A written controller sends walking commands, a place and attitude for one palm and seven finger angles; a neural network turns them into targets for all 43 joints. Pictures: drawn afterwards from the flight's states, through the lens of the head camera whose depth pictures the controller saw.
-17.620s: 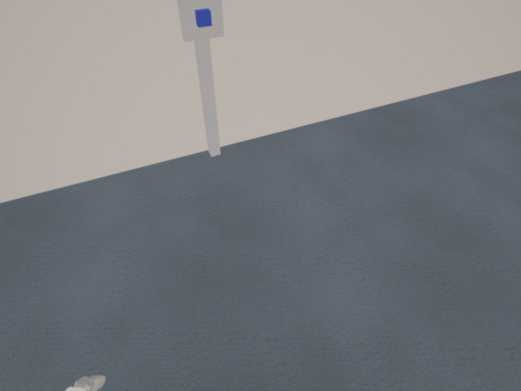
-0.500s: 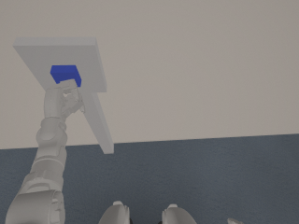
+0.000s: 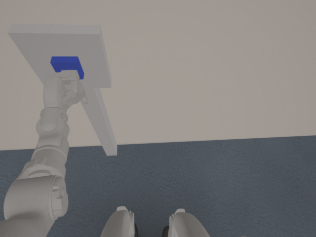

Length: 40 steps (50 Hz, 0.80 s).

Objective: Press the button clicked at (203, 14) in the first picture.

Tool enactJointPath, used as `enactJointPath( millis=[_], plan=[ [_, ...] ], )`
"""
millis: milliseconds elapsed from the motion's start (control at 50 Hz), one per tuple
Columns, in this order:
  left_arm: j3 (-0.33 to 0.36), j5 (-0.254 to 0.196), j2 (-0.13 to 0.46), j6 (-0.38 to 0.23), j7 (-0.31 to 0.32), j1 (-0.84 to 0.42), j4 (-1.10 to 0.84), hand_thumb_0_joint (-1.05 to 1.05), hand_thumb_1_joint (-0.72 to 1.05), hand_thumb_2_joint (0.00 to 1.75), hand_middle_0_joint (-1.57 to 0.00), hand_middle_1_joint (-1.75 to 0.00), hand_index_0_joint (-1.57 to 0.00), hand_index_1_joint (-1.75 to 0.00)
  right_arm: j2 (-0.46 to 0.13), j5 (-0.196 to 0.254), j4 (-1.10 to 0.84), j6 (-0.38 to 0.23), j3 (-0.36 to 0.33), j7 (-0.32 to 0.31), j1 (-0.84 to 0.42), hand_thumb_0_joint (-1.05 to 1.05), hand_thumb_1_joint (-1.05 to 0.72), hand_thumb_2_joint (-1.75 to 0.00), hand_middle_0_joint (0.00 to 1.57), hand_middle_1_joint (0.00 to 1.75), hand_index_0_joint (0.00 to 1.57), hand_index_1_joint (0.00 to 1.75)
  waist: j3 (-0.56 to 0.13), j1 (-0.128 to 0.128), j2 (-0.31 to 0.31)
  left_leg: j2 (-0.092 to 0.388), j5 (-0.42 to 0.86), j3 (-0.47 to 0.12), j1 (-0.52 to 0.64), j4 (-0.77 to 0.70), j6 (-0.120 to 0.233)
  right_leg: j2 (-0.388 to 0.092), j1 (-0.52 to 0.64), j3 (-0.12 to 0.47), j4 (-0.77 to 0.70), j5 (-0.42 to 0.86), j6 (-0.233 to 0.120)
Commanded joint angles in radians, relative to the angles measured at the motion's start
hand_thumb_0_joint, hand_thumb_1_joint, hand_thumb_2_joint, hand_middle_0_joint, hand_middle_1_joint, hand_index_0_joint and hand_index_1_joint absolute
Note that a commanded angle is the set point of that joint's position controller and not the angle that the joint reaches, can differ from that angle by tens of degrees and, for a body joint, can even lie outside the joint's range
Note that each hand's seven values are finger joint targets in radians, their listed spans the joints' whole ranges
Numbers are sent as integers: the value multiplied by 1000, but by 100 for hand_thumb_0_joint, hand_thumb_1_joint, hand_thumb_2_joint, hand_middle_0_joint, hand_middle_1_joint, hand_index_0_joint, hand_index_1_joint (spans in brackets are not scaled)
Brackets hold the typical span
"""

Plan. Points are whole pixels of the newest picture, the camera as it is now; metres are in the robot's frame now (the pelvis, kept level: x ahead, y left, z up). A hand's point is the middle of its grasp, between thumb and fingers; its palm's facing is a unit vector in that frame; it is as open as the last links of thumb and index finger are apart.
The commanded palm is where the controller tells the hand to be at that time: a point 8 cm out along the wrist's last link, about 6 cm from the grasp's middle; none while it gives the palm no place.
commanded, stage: press the button with the knuckle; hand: left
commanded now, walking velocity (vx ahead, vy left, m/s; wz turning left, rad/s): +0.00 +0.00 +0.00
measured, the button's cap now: (68, 65) +0.52 +0.21 +0.09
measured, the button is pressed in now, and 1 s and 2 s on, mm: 10 0 0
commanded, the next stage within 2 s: hold the button down briefly in 0.04 s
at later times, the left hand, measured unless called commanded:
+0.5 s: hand (82, 90) +0.47 +0.18 +0.05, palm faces +0.08 -1.00 -0.03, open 3.8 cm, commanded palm +0.47 +0.21 +0.06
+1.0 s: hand (84, 98) +0.44 +0.17 +0.05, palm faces +0.05 -1.00 -0.02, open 3.4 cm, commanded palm +0.41 +0.21 +0.06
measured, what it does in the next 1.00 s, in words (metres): stands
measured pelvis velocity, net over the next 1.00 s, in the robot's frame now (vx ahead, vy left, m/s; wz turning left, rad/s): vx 0.01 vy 0.00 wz -0.01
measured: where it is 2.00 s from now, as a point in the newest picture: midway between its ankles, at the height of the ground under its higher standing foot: outside the picture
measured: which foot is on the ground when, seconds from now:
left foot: down 0.00-1.00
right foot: down 0.00-1.00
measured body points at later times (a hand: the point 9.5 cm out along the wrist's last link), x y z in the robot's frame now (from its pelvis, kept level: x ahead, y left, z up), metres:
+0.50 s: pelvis -0.02 -0.01 -0.01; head +0.10 +0.02 +0.43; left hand +0.46 +0.23 +0.06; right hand +0.01 -0.28 -0.12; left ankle +0.05 +0.08 -0.66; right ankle +0.02 -0.10 -0.66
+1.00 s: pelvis +0.01 +0.00 +0.01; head +0.11 +0.01 +0.45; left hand +0.43 +0.22 +0.06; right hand +0.08 -0.26 -0.11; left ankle +0.05 +0.08 -0.66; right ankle +0.02 -0.10 -0.66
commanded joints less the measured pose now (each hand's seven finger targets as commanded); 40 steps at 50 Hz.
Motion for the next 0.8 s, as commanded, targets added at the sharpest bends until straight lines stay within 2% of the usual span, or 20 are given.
enactJointPath(
  millis=[0,60,80,100,120,200,280,300,320,380,400,440,500,580,620,680,700,720,740,780],
  plan=[
    [-11,-7,193,-48,16,-634,-224,0,90,90,-130,-150,-130,-150,-182,-2,-55,-28,-58,-16,125,0,-90,-90,20,30,20,30,-427,-88,113,1,108,-148,432,-150,-28,30,-10,106,-163,105,22],
    [10,-7,231,-38,21,-659,-185,0,90,90,-130,-150,-130,-150,-190,-3,-51,-34,-52,-19,134,0,-90,-90,20,30,20,30,-387,-99,83,-1,47,-146,364,-146,-22,30,-9,114,-168,70,23],
    [1,-4,239,-41,20,-686,-204,0,90,90,-130,-150,-130,-150,-192,-2,-51,-36,-51,-21,133,0,-90,-90,20,30,20,30,-400,-106,94,-1,40,-145,367,-146,-21,29,-9,118,-168,64,26],
    [7,-2,250,-42,22,-696,-207,0,90,90,-130,-150,-130,-150,-193,-1,-52,-38,-51,-22,136,0,-90,-90,20,30,20,30,-415,-98,115,-3,32,-145,368,-146,-23,29,-8,119,-165,58,23],
    [-14,0,229,-38,22,-696,-192,0,90,90,-130,-150,-130,-150,-192,0,-50,-40,-50,-22,136,0,-90,-90,20,30,20,30,-400,-110,113,-1,17,-149,372,-151,-22,30,-24,117,-169,51,24],
    [14,-3,276,-26,17,-703,-173,0,90,90,-130,-150,-130,-150,-198,1,-53,-47,-44,-25,146,0,-90,-90,20,30,20,30,-398,-108,99,-4,-16,-140,316,-142,-18,29,-1,127,-172,27,26],
    [-4,-2,262,-21,12,-725,-190,0,90,90,-130,-150,-130,-150,-198,0,-54,-52,-44,-24,153,0,-90,-90,20,30,20,30,-416,-110,149,-2,-4,-148,351,-147,-21,29,-20,121,-167,37,22],
    [-14,-4,250,-16,11,-724,-187,0,90,90,-130,-150,-130,-150,-198,0,-51,-53,-45,-23,155,0,-90,-90,20,30,20,30,-421,-115,140,-2,-8,-149,353,-144,-20,30,-22,121,-168,35,23],
    [10,-4,278,-13,14,-719,-180,0,90,90,-130,-150,-130,-150,-201,0,-51,-54,-47,-24,156,0,-90,-90,20,30,20,30,-409,-113,122,0,-25,-146,333,-142,-19,30,-17,126,-174,23,25],
    [-10,-1,262,-20,18,-746,-204,0,90,90,-130,-150,-130,-150,-200,-1,-52,-60,-45,-22,154,0,-90,-90,20,30,20,30,-413,-111,162,-2,-38,-154,357,-155,-23,29,-31,122,-171,16,21],
    [-29,0,238,-18,20,-739,-195,0,90,90,-130,-150,-130,-150,-200,-1,-51,-61,-45,-20,152,0,-90,-90,20,30,20,30,-404,-117,161,0,-57,-158,364,-160,-24,29,-49,119,-173,9,21],
    [-4,-1,262,-18,27,-723,-188,0,90,90,-130,-150,-130,-150,-203,-2,-51,-65,-45,-19,155,0,-90,-90,20,30,20,30,-396,-109,125,-2,-75,-157,333,-159,-21,29,-27,123,-175,-4,22],
    [-12,-1,246,-15,20,-684,-167,0,90,90,-130,-150,-130,-150,-200,0,-57,-64,-45,-16,149,0,-90,-90,20,30,20,30,-376,-111,94,-5,-70,-142,293,-150,-17,27,-11,130,-182,-12,24],
    [19,-3,262,-19,11,-628,-177,0,90,90,-130,-150,-130,-150,-199,-1,-67,-62,-50,-11,147,0,-90,-90,20,30,20,30,-409,-79,118,-8,-41,-134,308,-148,-20,27,14,131,-179,1,19],
    [11,-8,244,-19,4,-603,-204,0,90,90,-130,-150,-130,-150,-196,0,-73,-57,-52,-10,144,0,-90,-90,20,30,20,30,-421,-75,103,-6,-10,-135,328,-150,-19,27,26,128,-179,22,20],
    [-11,-16,184,-21,-1,-521,-238,0,90,90,-130,-150,-130,-150,-186,1,-87,-47,-57,-2,136,0,-90,-90,20,30,20,30,-435,-43,141,-4,61,-137,401,-166,-28,30,27,108,-173,72,13],
    [-20,-21,169,-18,0,-504,-249,0,90,90,-130,-150,-130,-150,-186,2,-89,-43,-59,-1,133,0,-90,-90,20,30,20,30,-429,-49,117,-1,67,-137,406,-168,-27,31,31,105,-177,78,16],
    [2,-24,190,-18,4,-478,-256,0,90,90,-130,-150,-130,-150,-188,2,-89,-39,-62,-1,130,0,-90,-90,20,30,20,30,-424,-38,108,-1,73,-133,402,-168,-27,31,43,108,-180,81,16],
    [-28,-23,152,-17,3,-456,-274,0,90,90,-130,-150,-130,-150,-181,4,-99,-36,-60,1,125,0,-90,-90,20,30,20,30,-424,-38,103,-2,86,-133,411,-173,-27,32,48,102,-179,89,16],
    [-25,-27,138,-15,6,-399,-270,0,90,90,-130,-150,-130,-150,-177,6,-100,-31,-61,3,119,0,-90,-90,20,30,20,30,-392,-30,68,-2,107,-125,399,-175,-25,35,65,102,-186,106,17]
  ],
)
